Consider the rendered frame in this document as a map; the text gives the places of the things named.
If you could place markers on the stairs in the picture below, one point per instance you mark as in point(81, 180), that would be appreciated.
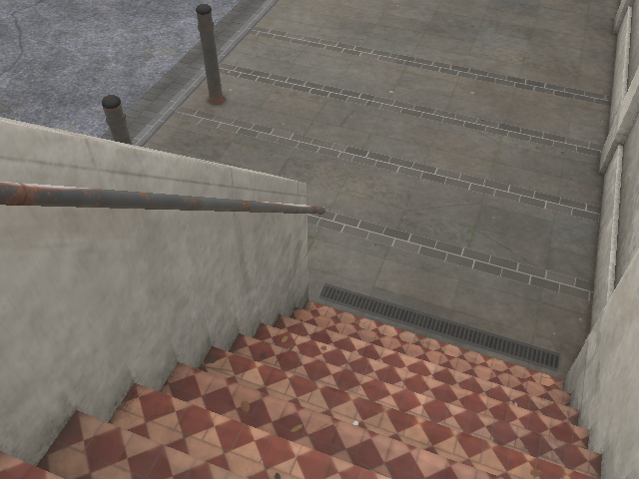
point(326, 394)

